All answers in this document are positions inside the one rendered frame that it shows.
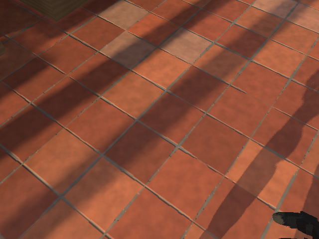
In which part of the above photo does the right robot hand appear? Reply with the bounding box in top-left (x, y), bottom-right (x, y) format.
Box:
top-left (272, 211), bottom-right (319, 239)

